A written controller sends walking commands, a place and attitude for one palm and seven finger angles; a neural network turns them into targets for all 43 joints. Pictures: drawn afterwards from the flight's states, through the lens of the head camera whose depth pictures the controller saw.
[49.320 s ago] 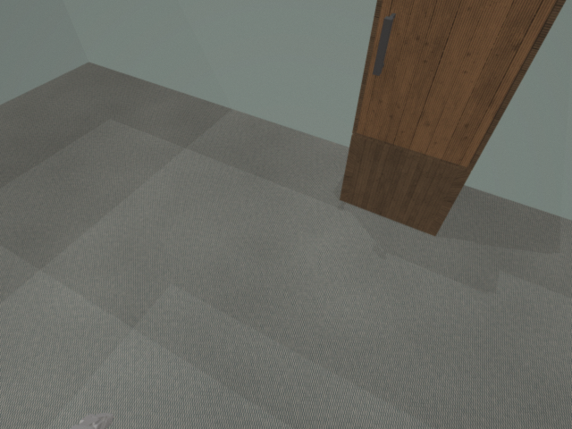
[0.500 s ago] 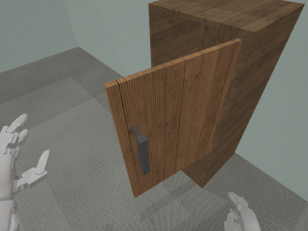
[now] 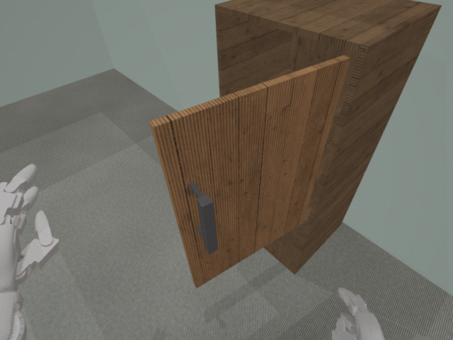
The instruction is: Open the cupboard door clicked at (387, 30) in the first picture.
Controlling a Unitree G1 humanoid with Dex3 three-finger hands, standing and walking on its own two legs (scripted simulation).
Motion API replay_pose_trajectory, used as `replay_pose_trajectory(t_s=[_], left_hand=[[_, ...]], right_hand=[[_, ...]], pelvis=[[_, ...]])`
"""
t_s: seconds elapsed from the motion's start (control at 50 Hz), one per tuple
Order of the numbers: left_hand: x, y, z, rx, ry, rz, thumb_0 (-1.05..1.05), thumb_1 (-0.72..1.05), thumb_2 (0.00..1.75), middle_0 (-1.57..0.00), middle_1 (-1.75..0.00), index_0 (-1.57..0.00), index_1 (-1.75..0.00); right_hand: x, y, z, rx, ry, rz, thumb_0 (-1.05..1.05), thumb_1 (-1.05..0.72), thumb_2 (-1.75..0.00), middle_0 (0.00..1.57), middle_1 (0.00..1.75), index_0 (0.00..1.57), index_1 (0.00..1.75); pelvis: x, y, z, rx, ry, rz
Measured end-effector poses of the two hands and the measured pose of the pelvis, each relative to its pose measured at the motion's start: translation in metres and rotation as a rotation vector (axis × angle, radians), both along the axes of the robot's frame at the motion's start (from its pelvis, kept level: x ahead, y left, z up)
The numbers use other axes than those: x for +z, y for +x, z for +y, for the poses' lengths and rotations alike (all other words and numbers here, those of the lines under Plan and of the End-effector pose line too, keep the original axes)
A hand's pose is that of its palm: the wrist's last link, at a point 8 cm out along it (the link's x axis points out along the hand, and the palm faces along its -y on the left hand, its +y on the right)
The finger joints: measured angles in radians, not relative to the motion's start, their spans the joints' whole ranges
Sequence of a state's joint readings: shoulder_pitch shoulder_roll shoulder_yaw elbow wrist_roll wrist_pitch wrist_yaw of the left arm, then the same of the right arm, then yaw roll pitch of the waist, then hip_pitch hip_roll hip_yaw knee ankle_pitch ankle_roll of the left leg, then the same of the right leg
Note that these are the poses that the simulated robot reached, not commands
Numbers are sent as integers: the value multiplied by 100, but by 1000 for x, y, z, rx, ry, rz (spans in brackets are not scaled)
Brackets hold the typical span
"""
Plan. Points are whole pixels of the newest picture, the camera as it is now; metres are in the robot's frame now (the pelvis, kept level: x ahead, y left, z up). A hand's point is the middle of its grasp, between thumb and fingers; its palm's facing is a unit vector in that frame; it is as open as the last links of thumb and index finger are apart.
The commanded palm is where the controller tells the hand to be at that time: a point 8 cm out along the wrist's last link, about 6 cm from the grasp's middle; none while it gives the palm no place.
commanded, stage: step back with the hand held close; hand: left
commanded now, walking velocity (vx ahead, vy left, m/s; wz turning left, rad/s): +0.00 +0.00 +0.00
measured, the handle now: (203, 218) +0.34 +0.10 +0.01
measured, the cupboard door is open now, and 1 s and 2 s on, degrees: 79 79 79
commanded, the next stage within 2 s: stop stepping back and stand still in 1.34 s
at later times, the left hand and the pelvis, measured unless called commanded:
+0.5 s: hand (29, 269) +0.15 +0.28 +0.15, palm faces +0.37 -0.77 -0.52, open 7.4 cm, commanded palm +0.09 +0.32 +0.17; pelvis -0.06 +0.02 -0.01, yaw -1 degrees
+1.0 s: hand out of the picture +0.08 +0.28 +0.16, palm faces +0.48 -0.72 -0.50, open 7.4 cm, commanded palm +0.01 +0.32 +0.17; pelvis -0.12 +0.01 -0.03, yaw +2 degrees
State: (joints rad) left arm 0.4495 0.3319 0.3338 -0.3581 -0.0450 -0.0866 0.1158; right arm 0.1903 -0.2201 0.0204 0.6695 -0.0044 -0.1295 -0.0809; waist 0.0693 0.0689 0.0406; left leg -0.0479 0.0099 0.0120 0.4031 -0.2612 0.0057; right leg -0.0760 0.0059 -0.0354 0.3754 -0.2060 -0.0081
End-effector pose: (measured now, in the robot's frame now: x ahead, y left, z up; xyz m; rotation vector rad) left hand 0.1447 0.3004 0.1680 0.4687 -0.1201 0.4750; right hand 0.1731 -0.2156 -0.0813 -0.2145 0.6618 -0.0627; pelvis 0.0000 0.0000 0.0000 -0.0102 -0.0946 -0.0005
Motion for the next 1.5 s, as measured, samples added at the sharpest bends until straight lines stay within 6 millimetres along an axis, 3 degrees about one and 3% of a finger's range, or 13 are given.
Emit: replay_pose_trajectory(t_s=[0.14, 0.34, 0.52, 0.8, 0.94, 1.08, 1.26, 1.32, 1.4, 1.5], left_hand=[[14, 1, 3, -28, 73, -38, 2, 89, 90, -21, -30, -21, -30], [0, -7, 3, -121, 109, 63, 1, 89, 90, -21, -30, -21, -30], [4, -38, 14, -124, 153, -9, 2, 89, 90, -22, -30, -21, -30], [2, -80, 18, -99, 174, -122, 1, 89, 90, -22, -30, -21, -30], [8, -101, 18, -83, 245, -149, 1, 89, 90, -22, -30, -21, -30], [2, -117, 18, -104, 181, -173, 1, 89, 90, -21, -30, -21, -30], [18, -157, 31, -80, 205, -190, 1, 89, 90, -22, -30, -21, -30], [18, -167, 26, -57, 153, -195, 1, 89, 90, -21, -30, -21, -30], [10, -173, 4, -112, 136, -198, 1, 89, 90, -21, -30, -20, -30], [12, -170, -10, -226, 136, -166, 1, 89, 90, -21, -30, -21, -30]], right_hand=[[3, -4, -2, -13, -3, 13, 1, -90, -90, 21, 30, 20, 30], [4, -31, -17, -118, -50, 56, 1, -90, -90, 20, 30, 20, 30], [6, -67, -9, -118, -75, 50, 1, -90, -90, 20, 30, 20, 30], [-9, -116, 4, -73, -77, 57, 1, -90, -90, 21, 30, 21, 30], [-16, -125, 1, -50, -75, 52, 1, -90, -90, 21, 30, 21, 30], [-14, -135, -3, -50, -98, 77, 1, -90, -90, 21, 30, 21, 30], [-1, -161, 15, -43, -75, 38, 1, -90, -90, 20, 30, 20, 30], [2, -169, 20, -11, -52, 25, 1, -90, -90, 21, 30, 20, 30], [-5, -180, 17, 11, -25, -1, 1, -90, -90, 21, 30, 21, 30], [2, -215, 3, -66, -53, 53, 1, -90, -90, 21, 31, 21, 30]], pelvis=[[0, -6, 0, 1, -8, 44], [-2, -28, 12, -18, 1, 93], [-9, -59, 19, -18, 4, 88], [-22, -97, 22, 11, -15, 77], [-29, -109, 15, 38, -6, 63], [-29, -130, 20, 49, 1, 72], [-18, -158, 18, 38, -66, 94], [-14, -169, 13, 16, -66, 122], [-21, -194, 3, -46, -18, 153], [-12, -207, 5, -60, -1, 131]])
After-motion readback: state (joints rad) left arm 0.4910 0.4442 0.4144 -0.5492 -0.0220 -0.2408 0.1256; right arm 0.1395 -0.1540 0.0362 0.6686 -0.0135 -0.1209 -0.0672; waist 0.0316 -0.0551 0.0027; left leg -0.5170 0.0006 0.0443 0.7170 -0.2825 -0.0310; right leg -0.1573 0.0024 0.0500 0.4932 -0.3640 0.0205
